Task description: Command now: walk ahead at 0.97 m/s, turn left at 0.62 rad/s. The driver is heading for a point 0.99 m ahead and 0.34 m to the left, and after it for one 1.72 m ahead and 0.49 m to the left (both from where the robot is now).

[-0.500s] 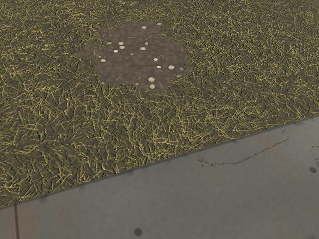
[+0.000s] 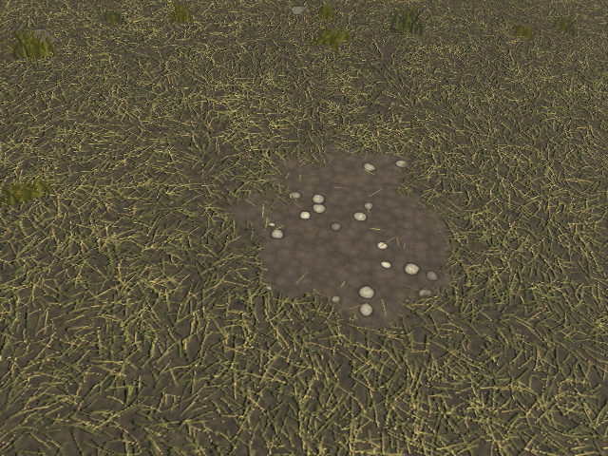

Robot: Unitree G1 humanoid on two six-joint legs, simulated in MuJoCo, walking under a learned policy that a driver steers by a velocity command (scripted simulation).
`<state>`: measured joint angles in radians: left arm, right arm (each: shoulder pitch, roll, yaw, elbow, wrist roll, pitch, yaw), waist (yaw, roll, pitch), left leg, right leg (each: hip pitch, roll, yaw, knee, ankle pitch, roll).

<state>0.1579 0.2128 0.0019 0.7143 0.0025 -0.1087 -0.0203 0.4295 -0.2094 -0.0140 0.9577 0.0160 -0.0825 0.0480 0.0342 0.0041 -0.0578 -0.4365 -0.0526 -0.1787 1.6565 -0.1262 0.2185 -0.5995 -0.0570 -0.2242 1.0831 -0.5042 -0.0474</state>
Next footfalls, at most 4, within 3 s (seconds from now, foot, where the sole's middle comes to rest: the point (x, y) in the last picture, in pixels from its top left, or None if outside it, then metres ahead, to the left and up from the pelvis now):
0.36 left None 0.42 0.13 -0.69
0.80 right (236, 307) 0.88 0.19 -0.69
1.24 left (61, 259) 0.99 0.65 -0.69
1.68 right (132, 144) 1.48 0.59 -0.69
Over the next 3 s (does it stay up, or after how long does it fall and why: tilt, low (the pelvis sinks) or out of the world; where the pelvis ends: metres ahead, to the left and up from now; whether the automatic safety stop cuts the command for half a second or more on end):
stays up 1.86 0.65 0.08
